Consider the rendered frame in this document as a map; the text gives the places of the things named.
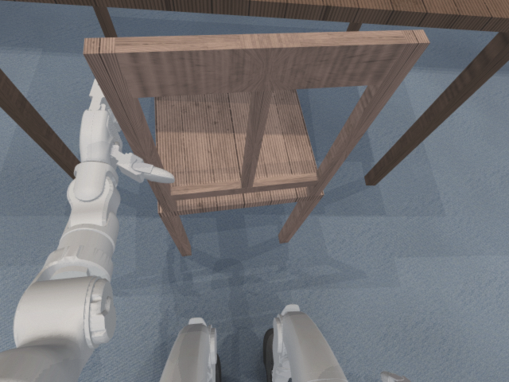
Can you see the chair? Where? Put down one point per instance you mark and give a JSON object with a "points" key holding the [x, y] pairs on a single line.
{"points": [[228, 122]]}

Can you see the left robot hand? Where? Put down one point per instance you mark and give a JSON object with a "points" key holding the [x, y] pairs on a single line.
{"points": [[98, 132]]}

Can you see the left robot forearm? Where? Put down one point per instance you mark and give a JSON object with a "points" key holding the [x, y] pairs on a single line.
{"points": [[88, 241]]}

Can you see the robot right thigh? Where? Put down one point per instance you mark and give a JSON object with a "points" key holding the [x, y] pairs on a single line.
{"points": [[310, 356]]}

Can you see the table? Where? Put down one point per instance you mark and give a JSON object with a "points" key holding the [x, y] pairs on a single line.
{"points": [[481, 15]]}

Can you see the robot right shin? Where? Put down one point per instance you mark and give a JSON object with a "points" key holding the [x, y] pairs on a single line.
{"points": [[281, 370]]}

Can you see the robot left upper arm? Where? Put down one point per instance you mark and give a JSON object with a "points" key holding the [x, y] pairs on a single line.
{"points": [[59, 325]]}

